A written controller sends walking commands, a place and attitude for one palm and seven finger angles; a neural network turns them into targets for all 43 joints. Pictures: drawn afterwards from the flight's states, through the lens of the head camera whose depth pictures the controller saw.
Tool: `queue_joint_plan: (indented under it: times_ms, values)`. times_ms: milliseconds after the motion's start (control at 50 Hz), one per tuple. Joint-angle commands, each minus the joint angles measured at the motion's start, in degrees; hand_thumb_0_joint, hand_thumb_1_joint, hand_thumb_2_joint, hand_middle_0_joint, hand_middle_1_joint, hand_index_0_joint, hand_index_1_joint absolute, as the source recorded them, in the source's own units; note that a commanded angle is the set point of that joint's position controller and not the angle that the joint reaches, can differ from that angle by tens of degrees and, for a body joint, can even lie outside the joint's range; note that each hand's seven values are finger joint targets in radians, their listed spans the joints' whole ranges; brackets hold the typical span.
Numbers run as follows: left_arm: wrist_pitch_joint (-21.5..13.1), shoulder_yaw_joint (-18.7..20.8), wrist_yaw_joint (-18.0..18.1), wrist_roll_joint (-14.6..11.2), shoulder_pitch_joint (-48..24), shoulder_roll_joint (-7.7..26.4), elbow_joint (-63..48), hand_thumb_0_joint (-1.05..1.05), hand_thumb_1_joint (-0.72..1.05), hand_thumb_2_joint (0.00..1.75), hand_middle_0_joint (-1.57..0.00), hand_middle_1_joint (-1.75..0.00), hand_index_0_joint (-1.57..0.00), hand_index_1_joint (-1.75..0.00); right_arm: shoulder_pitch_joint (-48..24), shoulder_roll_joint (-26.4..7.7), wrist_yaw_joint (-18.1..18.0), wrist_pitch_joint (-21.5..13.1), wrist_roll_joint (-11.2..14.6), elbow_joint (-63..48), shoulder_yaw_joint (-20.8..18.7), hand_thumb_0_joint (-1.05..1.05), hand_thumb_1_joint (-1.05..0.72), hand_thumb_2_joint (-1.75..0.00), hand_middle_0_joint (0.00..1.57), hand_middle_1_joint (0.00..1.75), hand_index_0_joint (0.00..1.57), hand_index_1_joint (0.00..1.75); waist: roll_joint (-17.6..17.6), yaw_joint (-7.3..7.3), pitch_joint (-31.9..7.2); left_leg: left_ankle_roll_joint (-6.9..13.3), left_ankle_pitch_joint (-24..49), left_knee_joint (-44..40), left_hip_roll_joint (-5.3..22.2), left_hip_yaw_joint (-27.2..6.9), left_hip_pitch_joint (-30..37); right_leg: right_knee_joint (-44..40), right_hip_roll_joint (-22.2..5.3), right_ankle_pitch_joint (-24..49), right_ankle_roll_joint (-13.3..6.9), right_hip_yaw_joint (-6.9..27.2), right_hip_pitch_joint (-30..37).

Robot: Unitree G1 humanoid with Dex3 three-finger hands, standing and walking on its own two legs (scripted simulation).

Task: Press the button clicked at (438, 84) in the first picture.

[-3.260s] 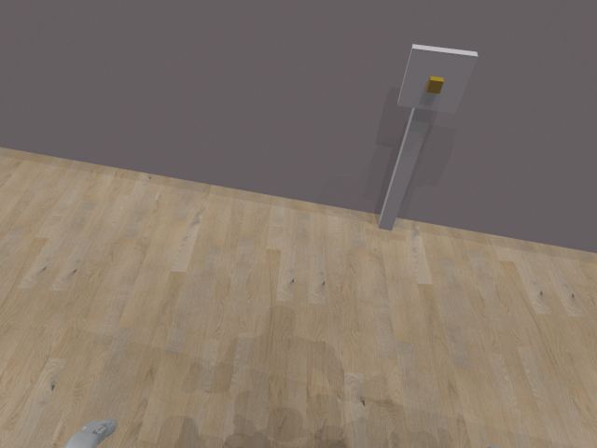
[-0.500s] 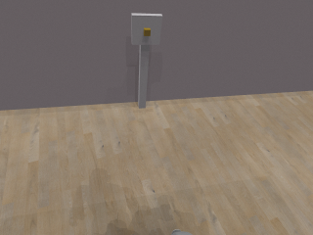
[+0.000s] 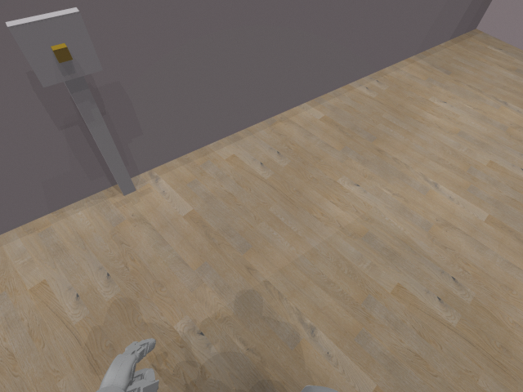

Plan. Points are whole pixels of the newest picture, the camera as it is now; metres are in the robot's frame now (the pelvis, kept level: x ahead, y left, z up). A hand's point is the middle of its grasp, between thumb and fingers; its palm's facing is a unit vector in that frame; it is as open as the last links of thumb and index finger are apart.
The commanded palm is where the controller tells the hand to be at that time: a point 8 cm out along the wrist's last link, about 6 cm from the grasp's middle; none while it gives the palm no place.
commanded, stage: walk to a spot facing it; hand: left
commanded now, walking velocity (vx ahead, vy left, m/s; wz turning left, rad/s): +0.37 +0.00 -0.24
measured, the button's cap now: (61, 52) +0.99 +0.56 -0.04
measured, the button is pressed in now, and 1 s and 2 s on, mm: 0 0 0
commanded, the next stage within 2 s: turn to face it in 0.74 s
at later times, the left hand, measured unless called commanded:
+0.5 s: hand (133, 324) +0.26 +0.24 -0.16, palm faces -0.12 -0.98 -0.15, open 7.4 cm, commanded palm none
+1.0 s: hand (226, 188) +0.58 +0.08 -0.16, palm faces -0.38 -0.90 -0.22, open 7.4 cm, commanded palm none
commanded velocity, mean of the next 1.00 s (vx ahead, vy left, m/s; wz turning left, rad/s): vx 0.26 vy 0.00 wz -0.22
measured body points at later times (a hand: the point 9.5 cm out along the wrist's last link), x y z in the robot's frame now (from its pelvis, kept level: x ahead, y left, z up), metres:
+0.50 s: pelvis +0.21 +0.05 +0.02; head +0.23 +0.08 +0.47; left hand +0.27 +0.29 -0.15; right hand +0.20 -0.19 -0.11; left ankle +0.23 +0.13 -0.72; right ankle +0.16 -0.08 -0.61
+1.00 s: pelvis +0.41 -0.06 +0.00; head +0.44 -0.07 +0.45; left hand +0.60 +0.12 -0.14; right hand +0.29 -0.24 -0.16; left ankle +0.38 +0.11 -0.62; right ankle +0.45 -0.14 -0.72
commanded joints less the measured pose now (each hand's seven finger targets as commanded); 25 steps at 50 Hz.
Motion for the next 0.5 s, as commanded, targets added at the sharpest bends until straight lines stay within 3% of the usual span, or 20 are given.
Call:
queue_joint_plan:
  times_ms: [0,40,100,180,200,220,240,260,280,300,320,340,360,380,420,480]
  values:
    - [-0.10,3.06,2.27,-0.19,10.73,10.29,1.87,0.00,0.90,0.90,-0.20,-0.30,-0.20,-0.30,-9.35,-4.58,-0.20,-2.65,-0.66,-9.02,-1.37,0.00,-0.90,-0.90,0.20,0.30,0.20,0.30,-3.66,5.68,-4.22,-0.33,7.49,7.67,1.29,-4.63,-21.55,-21.89,-16.95,5.32,-10.05,21.29,13.94]
    - [-0.69,2.91,2.47,0.42,7.33,8.88,1.84,0.00,0.90,0.90,-0.20,-0.30,-0.20,-0.30,-4.57,-2.75,0.04,-1.74,-0.89,-7.37,-1.31,0.00,-0.90,-0.90,0.20,0.30,0.20,0.30,-6.00,2.26,-4.14,-1.17,8.79,0.52,0.42,-3.07,-16.38,-22.35,-13.75,6.50,-9.09,15.18,8.28]
    - [-1.03,2.76,2.12,0.29,8.26,7.97,2.91,0.00,0.90,0.90,-0.20,-0.30,-0.20,-0.30,-6.73,-2.07,0.86,-1.74,-0.87,-8.38,-1.35,0.00,-0.90,-0.90,0.20,0.30,0.20,0.30,-8.41,2.33,-1.88,-1.32,14.82,-8.55,-1.21,-1.50,-13.84,-24.02,-10.84,1.14,-8.14,13.28,4.18]
    - [-1.03,2.94,2.03,0.42,8.91,9.22,3.94,0.00,0.90,0.90,-0.20,-0.30,-0.20,-0.30,-10.05,-2.22,1.53,-2.94,-0.44,-10.07,-1.62,0.00,-0.90,-0.90,0.20,0.30,0.20,0.30,-9.43,2.77,-0.74,-0.21,16.42,-19.83,-3.59,-0.70,-5.81,-22.43,-10.84,-3.08,-7.32,15.06,2.42]
    - [-0.88,3.02,2.00,0.40,8.34,9.70,3.93,0.00,0.90,0.90,-0.20,-0.30,-0.20,-0.30,-8.84,-2.78,1.47,-3.18,-0.36,-9.69,-1.79,0.00,-0.90,-0.90,0.20,0.30,0.20,0.30,-8.76,1.76,-0.55,-0.09,17.19,-22.18,-4.21,-0.17,-3.05,-21.23,-10.72,-4.47,-6.87,14.82,2.16]
    - [-0.69,3.14,2.01,0.37,8.48,9.20,4.07,0.00,0.90,0.90,-0.20,-0.30,-0.20,-0.30,-6.88,-3.43,1.33,-3.44,-0.42,-9.03,-2.08,0.00,-0.90,-0.90,0.20,0.30,0.20,0.30,-5.44,0.81,-0.87,-0.01,17.76,-25.32,-5.09,0.31,2.77,-18.35,-9.72,-6.04,-6.10,14.77,-0.21]
    - [-0.45,2.95,1.90,0.22,8.37,8.20,3.92,0.00,0.90,0.90,-0.20,-0.30,-0.20,-0.30,-2.34,-4.86,0.90,-3.76,-0.55,-7.49,-2.47,0.00,-0.90,-0.90,0.20,0.30,0.20,0.30,-2.41,-1.44,-1.86,0.05,16.37,-27.91,-5.60,0.20,10.06,-11.70,-7.13,-4.83,-5.20,13.14,-3.14]
    - [-0.26,2.53,1.64,-0.06,9.32,4.95,3.49,0.00,0.90,0.90,-0.20,-0.30,-0.20,-0.30,4.69,-9.20,0.13,-4.18,-1.20,-5.65,-3.47,0.00,-0.90,-0.90,0.20,0.30,0.20,0.30,8.71,-4.09,-5.06,1.85,7.23,-35.40,0.30,-9.15,17.41,4.43,-1.67,-3.58,-3.31,9.75,-6.86]
    - [0.01,1.74,1.19,-0.63,12.12,1.15,2.27,0.00,0.90,0.90,-0.20,-0.30,-0.20,-0.30,9.45,-14.58,-0.22,-4.30,-1.89,-4.77,-4.19,0.00,-0.90,-0.90,0.20,0.30,0.20,0.30,23.69,-3.77,-7.45,6.34,-3.87,-48.37,15.07,-30.65,21.28,24.79,5.49,-17.47,-0.27,2.24,-15.86]
    - [0.22,2.04,1.66,0.02,10.48,3.51,2.14,0.00,0.90,0.90,-0.20,-0.30,-0.20,-0.30,7.11,-12.60,-0.95,-3.94,-1.43,-4.22,-3.40,0.00,-0.90,-0.90,0.20,0.30,0.20,0.30,21.82,-3.17,-6.91,6.05,-12.79,-54.19,17.58,-38.10,16.40,35.61,3.01,-15.15,-1.04,8.79,-18.28]
    - [0.07,2.31,1.34,0.16,8.73,4.26,2.15,0.00,0.90,0.90,-0.20,-0.30,-0.20,-0.30,1.64,-9.94,-1.14,-3.88,-0.91,-5.69,-2.51,0.00,-0.90,-0.90,0.20,0.30,0.20,0.30,13.10,-0.96,-2.45,7.14,-13.25,-53.80,17.05,-35.12,11.33,39.48,-0.73,-8.87,-1.50,9.97,-20.25]
    - [-0.02,2.50,0.75,0.38,8.56,3.76,3.04,0.00,0.90,0.90,-0.20,-0.30,-0.20,-0.30,-2.33,-7.19,-1.11,-4.39,-1.01,-6.65,-1.89,0.00,-0.90,-0.90,0.20,0.30,0.20,0.30,6.83,0.65,0.27,7.10,-8.37,-53.43,14.79,-27.70,7.60,39.69,-2.87,-3.73,-1.05,9.81,-20.43]
    - [0.24,2.48,0.44,0.67,10.23,2.85,4.13,0.00,0.90,0.90,-0.20,-0.30,-0.20,-0.30,-4.52,-5.20,-1.18,-5.02,-0.93,-6.69,-1.28,0.00,-0.90,-0.90,0.20,0.30,0.20,0.30,4.70,2.46,0.24,5.45,-0.45,-52.55,12.12,-20.09,6.17,38.30,-3.69,-0.27,-0.48,9.68,-18.40]
    - [0.78,2.46,0.43,0.72,11.98,1.86,5.12,0.00,0.90,0.90,-0.20,-0.30,-0.20,-0.30,-5.13,-4.00,-1.36,-5.53,-0.74,-6.17,-1.01,0.00,-0.90,-0.90,0.20,0.30,0.20,0.30,4.71,3.50,-0.54,4.00,6.90,-51.78,10.07,-14.17,5.76,37.15,-3.80,1.73,0.08,9.40,-16.36]
    - [1.75,2.65,0.59,0.78,14.69,0.70,6.24,0.00,0.90,0.90,-0.20,-0.30,-0.20,-0.30,-5.27,-2.11,-1.69,-6.01,-0.39,-5.34,-1.17,0.00,-0.90,-0.90,0.20,0.30,0.20,0.30,5.88,4.71,-2.71,4.08,16.29,-50.59,8.33,-6.67,7.02,35.75,-4.12,4.35,0.97,8.55,-15.29]
    - [2.38,2.69,0.31,0.98,12.67,0.05,5.44,0.00,0.90,0.90,-0.20,-0.30,-0.20,-0.30,-3.07,-2.65,-1.75,-6.22,-0.12,-4.30,-1.17,0.00,-0.90,-0.90,0.20,0.30,0.20,0.30,4.33,4.35,-2.84,6.21,24.25,-50.44,8.38,-2.04,11.54,32.99,-4.88,6.14,2.15,7.04,-19.62]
